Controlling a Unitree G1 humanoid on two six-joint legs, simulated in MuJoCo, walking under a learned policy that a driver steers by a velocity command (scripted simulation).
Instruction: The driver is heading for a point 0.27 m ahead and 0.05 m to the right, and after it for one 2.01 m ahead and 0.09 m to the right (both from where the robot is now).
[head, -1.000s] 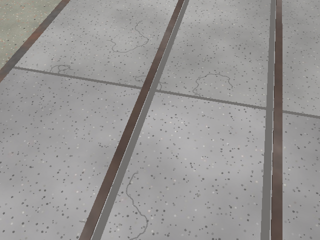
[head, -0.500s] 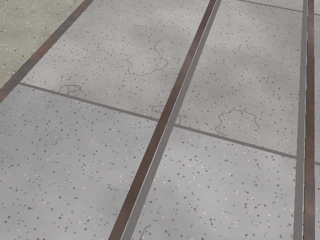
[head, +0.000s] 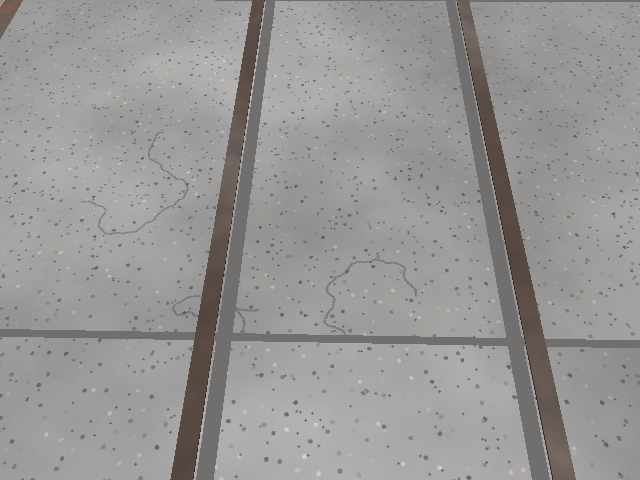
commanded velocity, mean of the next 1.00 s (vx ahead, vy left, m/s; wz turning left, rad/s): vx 0.50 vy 0.00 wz -0.33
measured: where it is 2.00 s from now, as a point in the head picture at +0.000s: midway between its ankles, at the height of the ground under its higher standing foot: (394, 234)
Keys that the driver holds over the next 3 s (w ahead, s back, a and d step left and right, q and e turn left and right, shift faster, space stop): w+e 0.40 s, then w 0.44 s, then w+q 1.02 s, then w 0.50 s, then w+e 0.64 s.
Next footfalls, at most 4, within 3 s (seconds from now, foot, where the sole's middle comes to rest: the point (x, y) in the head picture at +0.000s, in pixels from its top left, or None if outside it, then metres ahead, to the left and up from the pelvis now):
0.34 left None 0.39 0.13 -0.77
0.84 right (442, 427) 0.55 -0.21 -0.77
1.38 left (358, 286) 0.90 -0.04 -0.77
1.84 right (426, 199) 1.18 -0.24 -0.77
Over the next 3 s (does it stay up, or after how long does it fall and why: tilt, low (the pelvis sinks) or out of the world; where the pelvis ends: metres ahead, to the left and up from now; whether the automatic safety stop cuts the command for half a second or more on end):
stays up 1.59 -0.02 0.00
